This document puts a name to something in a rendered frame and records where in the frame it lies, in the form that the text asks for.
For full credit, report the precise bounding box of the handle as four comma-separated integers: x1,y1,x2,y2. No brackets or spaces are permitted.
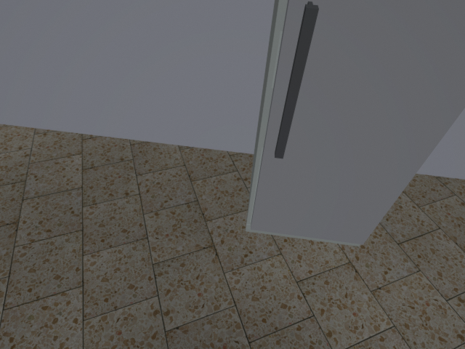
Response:
275,1,319,159

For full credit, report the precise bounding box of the fridge door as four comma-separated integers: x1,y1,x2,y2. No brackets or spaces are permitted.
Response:
251,0,465,244

